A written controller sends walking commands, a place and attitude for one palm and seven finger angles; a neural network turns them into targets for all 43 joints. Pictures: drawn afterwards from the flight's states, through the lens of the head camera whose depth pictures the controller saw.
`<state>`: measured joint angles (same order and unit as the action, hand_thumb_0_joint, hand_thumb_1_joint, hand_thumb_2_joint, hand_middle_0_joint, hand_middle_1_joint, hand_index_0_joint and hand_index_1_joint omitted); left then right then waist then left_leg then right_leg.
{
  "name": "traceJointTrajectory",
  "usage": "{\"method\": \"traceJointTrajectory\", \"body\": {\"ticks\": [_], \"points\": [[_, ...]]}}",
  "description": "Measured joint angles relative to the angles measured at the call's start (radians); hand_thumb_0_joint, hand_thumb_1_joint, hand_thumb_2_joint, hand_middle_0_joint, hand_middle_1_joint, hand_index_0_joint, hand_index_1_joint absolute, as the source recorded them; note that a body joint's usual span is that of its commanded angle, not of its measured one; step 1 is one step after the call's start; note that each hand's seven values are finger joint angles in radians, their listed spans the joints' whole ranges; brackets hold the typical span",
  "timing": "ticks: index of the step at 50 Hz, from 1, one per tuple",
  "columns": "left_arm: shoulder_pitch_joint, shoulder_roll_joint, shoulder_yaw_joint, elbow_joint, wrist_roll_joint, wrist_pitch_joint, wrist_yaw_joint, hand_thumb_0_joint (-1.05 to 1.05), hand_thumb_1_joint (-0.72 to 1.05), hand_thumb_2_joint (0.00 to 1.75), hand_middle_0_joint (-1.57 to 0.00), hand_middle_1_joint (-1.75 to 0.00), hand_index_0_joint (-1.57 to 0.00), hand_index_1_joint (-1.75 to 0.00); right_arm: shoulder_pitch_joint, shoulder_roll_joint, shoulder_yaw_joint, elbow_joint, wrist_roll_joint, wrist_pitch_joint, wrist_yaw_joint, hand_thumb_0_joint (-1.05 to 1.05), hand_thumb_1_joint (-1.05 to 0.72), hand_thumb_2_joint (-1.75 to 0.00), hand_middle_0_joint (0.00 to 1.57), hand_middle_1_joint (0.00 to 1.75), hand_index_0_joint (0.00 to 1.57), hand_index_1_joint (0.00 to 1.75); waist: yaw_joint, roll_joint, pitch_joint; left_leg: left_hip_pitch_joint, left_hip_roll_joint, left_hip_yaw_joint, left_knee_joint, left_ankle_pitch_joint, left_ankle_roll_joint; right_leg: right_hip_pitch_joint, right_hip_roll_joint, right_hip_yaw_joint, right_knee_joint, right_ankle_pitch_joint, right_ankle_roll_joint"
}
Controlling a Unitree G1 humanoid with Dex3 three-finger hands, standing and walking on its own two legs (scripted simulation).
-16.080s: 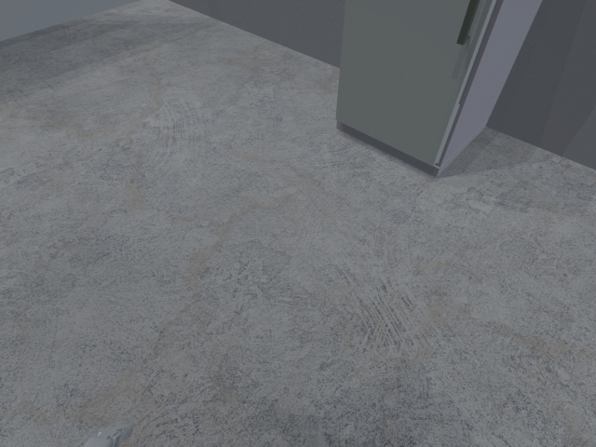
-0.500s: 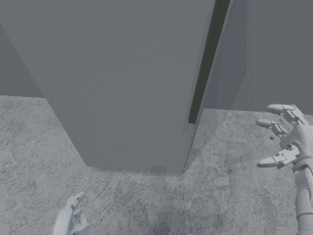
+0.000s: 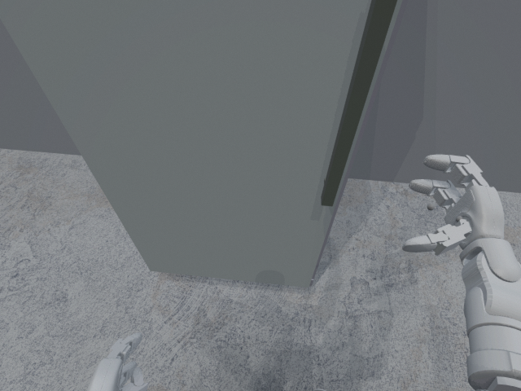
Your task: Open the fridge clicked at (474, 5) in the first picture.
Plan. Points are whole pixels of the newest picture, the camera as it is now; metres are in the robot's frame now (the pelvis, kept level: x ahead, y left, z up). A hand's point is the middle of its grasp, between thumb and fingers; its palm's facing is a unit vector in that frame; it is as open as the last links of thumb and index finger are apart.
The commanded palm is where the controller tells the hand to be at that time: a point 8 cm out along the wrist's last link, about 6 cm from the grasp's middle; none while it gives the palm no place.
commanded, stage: move the hooked fingers beside the handle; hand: right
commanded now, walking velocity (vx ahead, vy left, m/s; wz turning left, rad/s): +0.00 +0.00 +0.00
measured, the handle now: (350, 104) +0.53 -0.10 +0.17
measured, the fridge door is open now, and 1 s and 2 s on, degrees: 0 0 0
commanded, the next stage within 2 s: feel for the door with the fingertips in 1.48 s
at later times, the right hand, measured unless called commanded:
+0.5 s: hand (394, 172) +0.44 -0.18 +0.10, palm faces +0.01 +1.00 +0.01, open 14.0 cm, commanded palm +0.42 -0.23 +0.10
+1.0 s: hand (394, 166) +0.47 -0.18 +0.09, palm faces +0.04 +1.00 +0.03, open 14.0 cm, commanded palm +0.43 -0.23 +0.10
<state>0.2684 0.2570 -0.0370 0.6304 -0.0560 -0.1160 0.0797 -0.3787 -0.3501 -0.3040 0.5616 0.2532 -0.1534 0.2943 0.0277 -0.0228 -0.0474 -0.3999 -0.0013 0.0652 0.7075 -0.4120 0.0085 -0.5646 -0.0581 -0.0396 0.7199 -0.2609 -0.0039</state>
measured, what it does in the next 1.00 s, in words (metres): stands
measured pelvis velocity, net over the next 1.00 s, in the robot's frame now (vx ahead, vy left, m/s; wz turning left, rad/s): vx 0.02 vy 0.01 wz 0.03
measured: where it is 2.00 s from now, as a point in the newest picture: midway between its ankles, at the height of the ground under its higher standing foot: outside the picture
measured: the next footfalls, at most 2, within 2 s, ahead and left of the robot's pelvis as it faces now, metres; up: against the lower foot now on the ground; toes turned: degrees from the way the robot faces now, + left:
none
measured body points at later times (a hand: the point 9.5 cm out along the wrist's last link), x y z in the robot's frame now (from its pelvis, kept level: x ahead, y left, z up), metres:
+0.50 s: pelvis +0.00 +0.01 -0.01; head +0.06 +0.00 +0.44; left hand +0.06 +0.27 -0.12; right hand +0.44 -0.23 +0.10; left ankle -0.03 +0.11 -0.71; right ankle +0.06 -0.12 -0.71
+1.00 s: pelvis +0.02 +0.01 -0.01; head +0.08 +0.00 +0.44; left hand +0.05 +0.27 -0.13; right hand +0.46 -0.24 +0.09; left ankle -0.03 +0.11 -0.71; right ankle +0.06 -0.12 -0.71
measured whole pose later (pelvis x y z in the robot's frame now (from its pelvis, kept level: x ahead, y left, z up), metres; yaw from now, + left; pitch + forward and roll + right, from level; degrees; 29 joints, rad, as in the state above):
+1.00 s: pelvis +0.02 +0.01 -0.01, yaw +2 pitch +12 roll +1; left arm 0.38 0.26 0.00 0.65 -0.04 0.04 0.03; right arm -0.64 -0.38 -0.35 0.90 0.18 -0.29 0.22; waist 0.09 -0.02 -0.10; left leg -0.53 -0.02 0.04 0.77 -0.45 0.02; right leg -0.69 -0.09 -0.06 0.80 -0.32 0.01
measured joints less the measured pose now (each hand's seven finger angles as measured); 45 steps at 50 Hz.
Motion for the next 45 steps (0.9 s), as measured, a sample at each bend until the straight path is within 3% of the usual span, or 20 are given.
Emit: {"method": "traceJointTrajectory", "body": {"ticks": [25,37,41,45], "points": [[0.075,0.008,0.02,0.043,0.011,0.083,-0.029,0.0,0.91,0.9,-0.2,-0.3,-0.21,-0.3,-0.278,-0.015,0.012,0.319,-0.066,-0.087,-0.084,-0.02,0.51,-0.3,0.3,1.2,0.3,1.2,0.053,0.001,-0.017,-0.094,-0.012,-0.005,0.055,-0.022,0.009,-0.089,-0.014,0.0,0.048,-0.019,0.008],[0.098,0.002,0.025,0.045,0.023,0.115,-0.042,0.0,0.91,0.9,-0.2,-0.3,-0.21,-0.3,-0.394,-0.059,-0.047,0.462,-0.102,-0.142,-0.101,-0.02,0.5,-0.3,0.3,1.2,0.3,1.2,0.083,0.008,-0.025,-0.157,-0.021,-0.012,0.086,-0.036,0.013,-0.148,-0.026,-0.004,0.079,-0.036,0.012],[0.109,0.002,0.029,0.034,0.024,0.133,-0.046,0.0,0.91,0.9,-0.2,-0.3,-0.21,-0.3,-0.386,-0.077,-0.064,0.468,-0.103,-0.132,-0.086,-0.02,0.5,-0.3,0.3,1.2,0.3,1.2,0.087,0.008,-0.033,-0.169,-0.024,-0.019,0.086,-0.038,0.013,-0.157,-0.029,-0.01,0.082,-0.042,0.013],[0.125,0.003,0.037,0.021,0.022,0.145,-0.051,0.0,0.91,0.9,-0.2,-0.3,-0.21,-0.3,-0.311,-0.057,-0.071,0.387,-0.085,-0.138,-0.076,-0.02,0.5,-0.3,0.3,1.2,0.3,1.2,0.076,0.004,-0.046,-0.158,-0.026,-0.029,0.076,-0.038,0.011,-0.145,-0.032,-0.02,0.077,-0.05,0.012]]}}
